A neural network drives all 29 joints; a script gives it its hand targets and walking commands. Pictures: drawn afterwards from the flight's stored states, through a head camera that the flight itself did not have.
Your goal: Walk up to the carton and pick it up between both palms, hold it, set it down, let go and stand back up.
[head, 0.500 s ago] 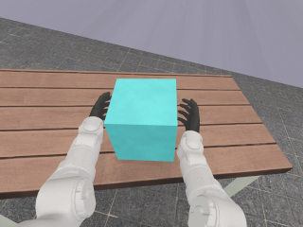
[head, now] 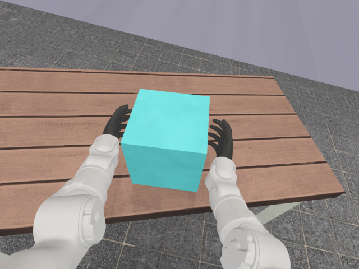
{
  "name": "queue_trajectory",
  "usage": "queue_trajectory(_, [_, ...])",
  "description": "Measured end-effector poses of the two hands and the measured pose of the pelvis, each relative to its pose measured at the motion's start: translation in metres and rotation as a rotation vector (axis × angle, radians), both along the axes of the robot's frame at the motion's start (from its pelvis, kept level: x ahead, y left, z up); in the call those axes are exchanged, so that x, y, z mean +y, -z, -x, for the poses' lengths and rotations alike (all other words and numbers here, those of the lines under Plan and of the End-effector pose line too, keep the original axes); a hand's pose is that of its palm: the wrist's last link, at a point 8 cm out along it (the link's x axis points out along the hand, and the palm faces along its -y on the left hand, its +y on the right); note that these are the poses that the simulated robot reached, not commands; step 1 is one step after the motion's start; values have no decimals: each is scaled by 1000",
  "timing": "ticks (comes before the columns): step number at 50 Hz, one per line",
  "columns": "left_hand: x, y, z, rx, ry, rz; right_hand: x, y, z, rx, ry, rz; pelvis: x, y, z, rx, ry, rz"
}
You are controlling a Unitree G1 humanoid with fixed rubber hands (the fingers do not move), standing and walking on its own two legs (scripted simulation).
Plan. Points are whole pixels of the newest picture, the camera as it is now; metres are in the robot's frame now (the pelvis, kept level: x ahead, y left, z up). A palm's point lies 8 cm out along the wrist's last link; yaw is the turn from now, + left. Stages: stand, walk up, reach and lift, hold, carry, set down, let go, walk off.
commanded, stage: set down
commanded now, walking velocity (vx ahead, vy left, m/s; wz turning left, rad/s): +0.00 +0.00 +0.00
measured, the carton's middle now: (169, 141) +0.43 -0.04 +0.00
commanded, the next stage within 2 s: none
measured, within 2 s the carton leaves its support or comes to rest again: rests again in 0.24 s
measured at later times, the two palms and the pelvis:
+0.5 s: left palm (115, 136) +0.44 +0.09 +0.02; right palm (223, 163) +0.35 -0.16 +0.02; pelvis -0.01 +0.00 +0.00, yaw -1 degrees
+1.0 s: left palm (115, 136) +0.44 +0.09 +0.02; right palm (224, 162) +0.35 -0.16 +0.02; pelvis -0.02 +0.00 +0.00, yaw -2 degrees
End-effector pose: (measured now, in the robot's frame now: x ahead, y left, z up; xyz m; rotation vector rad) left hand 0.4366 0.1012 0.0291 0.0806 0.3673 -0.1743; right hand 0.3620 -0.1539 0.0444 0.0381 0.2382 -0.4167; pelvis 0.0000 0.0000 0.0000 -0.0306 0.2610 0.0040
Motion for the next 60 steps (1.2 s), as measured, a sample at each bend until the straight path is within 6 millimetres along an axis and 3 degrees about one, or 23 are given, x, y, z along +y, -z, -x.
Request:
queue_trajectory(24, [-8,5,-1,-34,16,34,-5,20,13,16,12,-5,1,4,14,49,9,6])
queue_trajectory(60, [-6,6,-3,-45,28,44,-9,19,10,43,-33,13,6,6,20,53,40,4])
